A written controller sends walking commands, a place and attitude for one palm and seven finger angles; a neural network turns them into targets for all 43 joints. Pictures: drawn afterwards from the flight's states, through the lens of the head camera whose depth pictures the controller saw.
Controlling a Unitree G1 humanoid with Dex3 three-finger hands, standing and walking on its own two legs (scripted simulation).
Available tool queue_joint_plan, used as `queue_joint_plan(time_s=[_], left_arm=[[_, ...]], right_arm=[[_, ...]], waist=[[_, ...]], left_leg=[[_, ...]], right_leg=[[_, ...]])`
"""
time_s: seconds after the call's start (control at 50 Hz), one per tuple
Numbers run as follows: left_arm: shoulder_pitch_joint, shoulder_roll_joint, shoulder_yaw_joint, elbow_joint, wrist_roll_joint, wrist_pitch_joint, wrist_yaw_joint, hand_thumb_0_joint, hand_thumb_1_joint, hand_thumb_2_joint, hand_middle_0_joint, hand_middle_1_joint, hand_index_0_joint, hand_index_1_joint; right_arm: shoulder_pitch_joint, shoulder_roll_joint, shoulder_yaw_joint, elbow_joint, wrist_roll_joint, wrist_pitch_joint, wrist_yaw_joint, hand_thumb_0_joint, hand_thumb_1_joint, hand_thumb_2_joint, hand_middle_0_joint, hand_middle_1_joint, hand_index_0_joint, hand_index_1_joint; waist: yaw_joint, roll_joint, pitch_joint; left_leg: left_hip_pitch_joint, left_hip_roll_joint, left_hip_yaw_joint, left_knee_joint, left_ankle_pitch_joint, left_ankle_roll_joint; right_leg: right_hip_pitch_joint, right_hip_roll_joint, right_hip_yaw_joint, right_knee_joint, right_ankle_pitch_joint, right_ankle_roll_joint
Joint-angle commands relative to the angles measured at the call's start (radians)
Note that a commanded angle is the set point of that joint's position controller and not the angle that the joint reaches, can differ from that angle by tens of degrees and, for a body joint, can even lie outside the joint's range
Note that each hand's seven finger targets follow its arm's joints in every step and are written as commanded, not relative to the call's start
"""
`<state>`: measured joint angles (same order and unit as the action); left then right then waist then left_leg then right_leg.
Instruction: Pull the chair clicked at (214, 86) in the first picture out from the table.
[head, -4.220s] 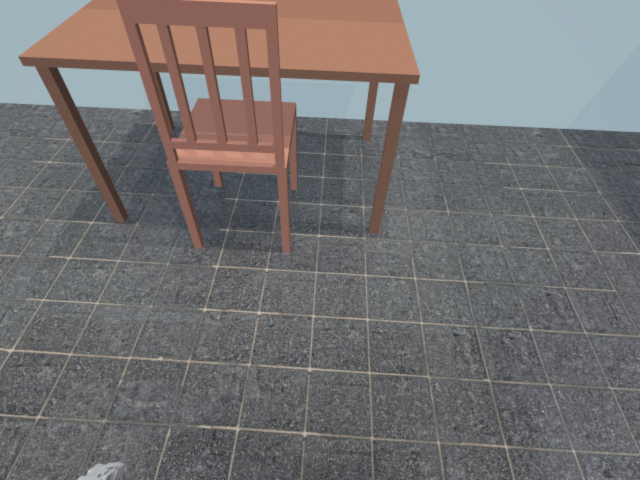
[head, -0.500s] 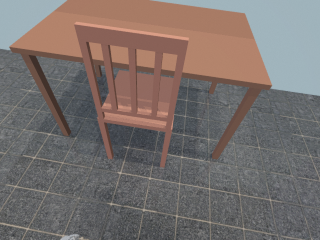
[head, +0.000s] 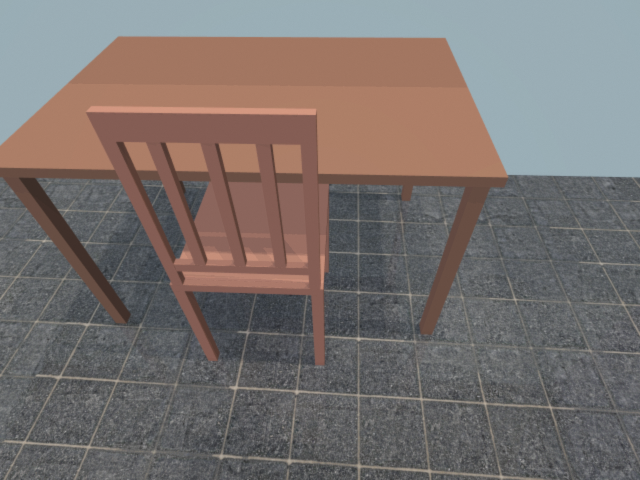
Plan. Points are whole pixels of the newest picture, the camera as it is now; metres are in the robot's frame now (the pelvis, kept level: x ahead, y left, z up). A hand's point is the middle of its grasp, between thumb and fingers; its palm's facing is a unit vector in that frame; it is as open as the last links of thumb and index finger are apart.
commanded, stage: take the last steps up to it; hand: left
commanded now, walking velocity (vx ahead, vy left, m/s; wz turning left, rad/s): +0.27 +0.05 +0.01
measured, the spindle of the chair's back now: (227, 211) +0.63 +0.23 -0.08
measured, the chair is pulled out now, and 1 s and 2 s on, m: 0.00 0.00 0.00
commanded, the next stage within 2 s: come to a stop and stand still in 0.32 s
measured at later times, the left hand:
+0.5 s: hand (183, 474) +0.17 +0.22 -0.18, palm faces +0.05 -0.98 -0.18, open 7.3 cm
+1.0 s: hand (178, 439) +0.22 +0.24 -0.19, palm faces +0.05 -0.97 -0.22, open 7.3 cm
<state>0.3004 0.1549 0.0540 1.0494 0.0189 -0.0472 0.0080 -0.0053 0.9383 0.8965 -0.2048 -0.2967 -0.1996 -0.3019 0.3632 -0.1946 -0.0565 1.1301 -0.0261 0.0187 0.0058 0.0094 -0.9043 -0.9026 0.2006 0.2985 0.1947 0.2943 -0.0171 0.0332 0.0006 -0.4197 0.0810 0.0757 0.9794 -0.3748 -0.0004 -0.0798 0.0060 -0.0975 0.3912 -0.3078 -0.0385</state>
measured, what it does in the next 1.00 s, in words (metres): walks ahead: left foot, then right foot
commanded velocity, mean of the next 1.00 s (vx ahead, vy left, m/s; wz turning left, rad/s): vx -0.01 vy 0.02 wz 0.00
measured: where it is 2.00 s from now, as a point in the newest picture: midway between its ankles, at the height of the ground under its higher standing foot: outside the picture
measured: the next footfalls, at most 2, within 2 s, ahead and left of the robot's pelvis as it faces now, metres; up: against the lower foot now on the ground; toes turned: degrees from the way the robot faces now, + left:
left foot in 0.28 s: +0.22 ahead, +0.14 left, +0.00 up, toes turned +6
right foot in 0.62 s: +0.26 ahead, -0.08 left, +0.00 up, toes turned -5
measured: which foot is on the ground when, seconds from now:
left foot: up 0.00-0.26, down 0.28-0.68, up 0.70-0.96, down 0.98-1.00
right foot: down 0.00-0.28, up 0.30-0.60, down 0.62-1.00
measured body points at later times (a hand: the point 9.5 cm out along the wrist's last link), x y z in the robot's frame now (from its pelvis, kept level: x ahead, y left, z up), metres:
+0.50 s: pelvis +0.15 +0.05 +0.00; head +0.17 +0.06 +0.45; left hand +0.17 +0.27 -0.17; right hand +0.21 -0.19 -0.15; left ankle +0.18 +0.13 -0.74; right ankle +0.15 -0.07 -0.69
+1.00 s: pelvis +0.16 +0.06 -0.01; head +0.19 +0.07 +0.44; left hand +0.22 +0.30 -0.17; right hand +0.18 -0.18 -0.16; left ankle +0.13 +0.17 -0.74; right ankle +0.22 -0.07 -0.74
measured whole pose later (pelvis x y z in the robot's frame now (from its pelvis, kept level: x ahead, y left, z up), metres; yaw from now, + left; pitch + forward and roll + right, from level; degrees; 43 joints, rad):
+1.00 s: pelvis +0.16 +0.06 -0.01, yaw +0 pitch +0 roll +0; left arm 0.16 0.18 0.05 1.04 0.02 0.02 0.05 0.00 0.91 0.90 -0.21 -0.30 -0.20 -0.30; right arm 0.24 -0.16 -0.05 1.07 -0.01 0.02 -0.03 0.00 -0.91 -0.90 0.20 0.30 0.19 0.29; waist 0.00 -0.03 0.06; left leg -0.19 0.01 0.07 0.51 -0.30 -0.02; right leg -0.35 -0.06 -0.07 0.54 -0.18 0.01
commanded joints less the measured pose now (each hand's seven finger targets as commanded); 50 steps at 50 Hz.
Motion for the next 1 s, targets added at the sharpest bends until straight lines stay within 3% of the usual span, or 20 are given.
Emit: queue_joint_plan(time_s=[0.0, 0.16, 0.22, 0.24, 0.26, 0.28, 0.32, 0.36, 0.4, 0.48, 0.56, 0.62, 0.64, 0.66, 0.72, 0.78, 0.86, 0.92, 0.94, 0.98], left_arm=[[0.066, 0.113, 0.003, -0.006, 0.0, -0.025, 0.007, 0.0, 0.9, 0.9, -0.2, -0.3, -0.2, -0.3], [0.129, 0.155, 0.008, 0.055, 0.008, -0.023, 0.018, 0.0, 0.9, 0.9, -0.2, -0.3, -0.2, -0.3], [0.113, 0.143, 0.008, 0.058, -0.003, -0.016, 0.018, 0.0, 0.9, 0.9, -0.2, -0.3, -0.2, -0.3], [0.169, 0.099, 0.004, 0.05, -0.015, -0.012, 0.012, 0.0, 0.9, 0.9, -0.2, -0.3, -0.2, -0.3], [0.187, 0.053, -0.006, 0.022, -0.02, -0.012, 0.008, 0.0, 0.9, 0.9, -0.2, -0.3, -0.2, -0.3], [0.156, 0.064, -0.005, 0.022, -0.013, -0.006, 0.017, 0.0, 0.9, 0.9, -0.2, -0.3, -0.2, -0.3], [0.043, 0.066, 0.002, 0.012, -0.005, -0.003, 0.004, 0.0, 0.9, 0.9, -0.2, -0.3, -0.2, -0.3], [0.084, 0.035, -0.003, 0.033, 0.001, 0.015, -0.003, 0.0, 0.9, 0.9, -0.2, -0.3, -0.2, -0.3], [0.132, 0.013, -0.006, 0.039, 0.004, 0.033, 0.001, 0.0, 0.9, 0.9, -0.2, -0.3, -0.2, -0.3], [0.089, -0.006, -0.028, 0.029, -0.001, 0.044, 0.022, 0.0, 0.9, 0.9, -0.2, -0.3, -0.2, -0.3], [0.102, 0.066, -0.023, 0.033, 0.002, 0.05, 0.036, 0.0, 0.9, 0.9, -0.2, -0.3, -0.2, -0.3], [0.01, 0.159, -0.015, -0.004, 0.007, 0.038, 0.037, 0.0, 0.9, 0.9, -0.2, -0.3, -0.2, -0.3], [-0.016, 0.189, -0.006, -0.011, 0.003, 0.034, 0.036, 0.0, 0.9, 0.9, -0.2, -0.3, -0.2, -0.3], [-0.018, 0.192, -0.005, -0.016, 0.002, 0.032, 0.037, 0.0, 0.9, 0.9, -0.2, -0.3, -0.2, -0.3], [-0.048, 0.189, 0.008, -0.025, 0.006, 0.036, 0.045, 0.0, 0.9, 0.9, -0.2, -0.3, -0.2, -0.3], [-0.04, 0.203, 0.025, -0.03, 0.01, 0.042, 0.052, 0.0, 0.9, 0.9, -0.2, -0.3, -0.2, -0.3], [-0.058, 0.204, 0.031, -0.035, 0.012, 0.051, 0.052, 0.0, 0.9, 0.9, -0.2, -0.3, -0.2, -0.3], [-0.096, 0.192, 0.029, -0.045, 0.006, 0.061, 0.048, 0.0, 0.9, 0.9, -0.2, -0.3, -0.2, -0.3], [-0.102, 0.163, 0.023, -0.048, -0.001, 0.065, 0.044, 0.0, 0.9, 0.9, -0.2, -0.3, -0.2, -0.3], [-0.095, 0.078, 0.008, -0.064, -0.007, 0.079, 0.033, 0.0, 0.9, 0.9, -0.2, -0.3, -0.2, -0.3]], right_arm=[[-0.077, -0.03, -0.005, -0.102, 0.001, -0.038, 0.01, 0.0, -0.9, -0.9, 0.2, 0.3, 0.2, 0.3], [-0.197, -0.022, 0.011, -0.15, 0.01, -0.059, 0.022, 0.0, -0.9, -0.9, 0.2, 0.3, 0.2, 0.3], [0.061, -0.083, -0.001, -0.077, -0.004, -0.074, -0.002, 0.0, -0.9, -0.9, 0.2, 0.3, 0.2, 0.3], [0.15, -0.177, -0.019, -0.064, -0.018, -0.082, -0.017, 0.0, -0.9, -0.9, 0.2, 0.3, 0.2, 0.3], [0.183, -0.245, -0.028, -0.064, -0.004, -0.072, -0.024, 0.0, -0.9, -0.9, 0.2, 0.3, 0.2, 0.3], [0.125, -0.234, -0.025, -0.072, 0.01, -0.071, -0.031, 0.0, -0.9, -0.9, 0.2, 0.3, 0.2, 0.3], [-0.018, -0.115, -0.002, -0.107, 0.007, -0.079, -0.033, 0.0, -0.9, -0.9, 0.2, 0.3, 0.2, 0.3], [-0.086, -0.062, 0.016, -0.111, 0.009, -0.093, -0.035, 0.0, -0.9, -0.9, 0.2, 0.3, 0.2, 0.3], [-0.11, -0.06, 0.013, -0.119, 0.009, -0.093, -0.032, 0.0, -0.9, -0.9, 0.2, 0.3, 0.2, 0.3], [-0.127, -0.059, 0.026, -0.107, 0.006, -0.076, -0.039, 0.0, -0.9, -0.9, 0.2, 0.3, 0.2, 0.3], [-0.143, -0.059, 0.019, -0.091, 0.018, -0.047, -0.04, 0.0, -0.9, -0.9, 0.2, 0.3, 0.2, 0.3], [-0.077, -0.015, 0.013, -0.081, 0.026, -0.017, -0.03, 0.0, -0.9, -0.9, 0.2, 0.3, 0.2, 0.3], [-0.046, -0.011, 0.012, -0.07, 0.023, 0.0, -0.029, 0.0, -0.9, -0.9, 0.2, 0.3, 0.2, 0.3], [-0.043, -0.016, 0.008, -0.068, 0.022, 0.01, -0.028, 0.0, -0.9, -0.9, 0.2, 0.3, 0.2, 0.3], [-0.057, -0.019, 0.005, -0.067, 0.022, 0.015, -0.032, 0.0, -0.9, -0.9, 0.2, 0.3, 0.2, 0.3], [-0.073, -0.017, 0.002, -0.085, 0.023, 0.016, -0.034, 0.0, -0.9, -0.9, 0.2, 0.3, 0.2, 0.3], [-0.05, -0.006, 0.001, -0.09, 0.026, 0.014, -0.033, 0.0, -0.9, -0.9, 0.2, 0.3, 0.2, 0.3], [0.042, 0.004, 0.007, -0.063, 0.022, 0.004, -0.033, 0.0, -0.9, -0.9, 0.2, 0.3, 0.2, 0.3], [0.059, -0.015, 0.009, -0.056, 0.018, -0.005, -0.033, 0.0, -0.9, -0.9, 0.2, 0.3, 0.2, 0.3], [-0.041, -0.106, 0.001, -0.109, 0.005, -0.013, -0.033, 0.0, -0.9, -0.9, 0.2, 0.3, 0.2, 0.3]], waist=[[0.002, -0.142, 0.151], [0.025, -0.163, 0.117], [-0.087, -0.087, -0.017], [-0.093, 0.101, -0.133], [-0.07, 0.23, -0.176], [-0.063, 0.173, -0.181], [-0.031, 0.079, 0.036], [0.03, 0.035, 0.054], [0.054, 0.074, 0.009], [0.054, 0.036, 0.011], [0.072, 0.032, 0.038], [0.005, -0.118, 0.037], [-0.007, -0.243, -0.006], [0.003, -0.281, -0.001], [0.018, -0.16, -0.044], [0.039, -0.142, -0.072], [0.037, -0.178, -0.098], [-0.008, -0.177, -0.088], [-0.013, -0.121, -0.069], [0.028, 0.19, 0.038]], left_leg=[[-0.197, 0.034, -0.016, 0.015, 0.121, -0.016], [-0.043, -0.017, 0.032, -0.277, 0.142, 0.026], [0.326, -0.065, 0.034, -0.475, 0.289, 0.051], [0.534, 0.142, -0.205, -0.5, 0.472, 0.13], [0.583, 0.337, -0.477, -0.604, 0.597, 0.24], [0.514, 0.356, -0.473, -0.67, 0.445, 0.255], [0.267, 0.272, -0.346, -0.738, 0.281, 0.23], [0.158, 0.212, -0.205, -0.758, 0.367, 0.193], [0.141, 0.173, -0.118, -0.755, 0.42, 0.183], [0.142, 0.175, -0.088, -0.705, 0.643, 0.175], [0.113, 0.135, -0.082, -0.609, 0.508, 0.105], [0.154, -0.02, -0.023, -0.495, 0.13, -0.004], [0.186, -0.047, 0.002, -0.428, 0.048, -0.022], [0.192, -0.055, -0.001, -0.348, -0.059, -0.026], [0.112, -0.056, -0.052, -0.168, -0.134, -0.033], [0.064, -0.059, -0.06, -0.139, -0.167, -0.047], [0.114, -0.062, -0.043, -0.259, -0.106, -0.052], [0.289, -0.065, -0.007, -0.553, 0.118, -0.041], [0.329, -0.031, -0.025, -0.636, 0.182, -0.031], [0.148, 0.199, -0.27, -0.768, 0.264, 0.08]], right_leg=[[-0.03, -0.269, 0.176, -0.239, 0.274, -0.135], [0.024, -0.265, 0.111, -0.118, 0.577, -0.105], [-0.04, -0.179, 0.045, 0.262, 0.614, -0.05], [-0.221, -0.065, -0.016, 0.516, 0.266, -0.006], [-0.375, 0.029, 0.005, 0.791, -0.297, 0.003], [-0.417, -0.007, 0.091, 0.904, -0.303, -0.011], [-0.466, -0.09, 0.111, 0.9, -0.136, -0.003], [-0.377, -0.11, 0.091, 0.782, -0.079, 0.016], [-0.31, -0.101, 0.064, 0.655, -0.075, 0.029], [-0.208, -0.081, 0.063, 0.38, -0.019, 0.052], [-0.082, -0.081, 0.064, 0.112, 0.188, 0.057], [-0.165, -0.263, 0.288, 0.013, 0.474, -0.048], [-0.171, -0.306, 0.329, -0.033, 0.502, -0.092], [-0.192, -0.341, 0.337, -0.08, 0.543, -0.126], [-0.091, -0.344, 0.295, -0.029, 0.747, -0.183], [-0.009, -0.347, 0.266, 0.012, 0.876, -0.193], [-0.015, -0.319, 0.242, 0.008, 0.742, -0.175], [-0.141, -0.261, 0.213, 0.034, 0.445, -0.091], [-0.186, -0.202, 0.175, 0.087, 0.328, -0.049], [-0.264, -0.047, 0.053, 0.245, -0.06, 0.045]])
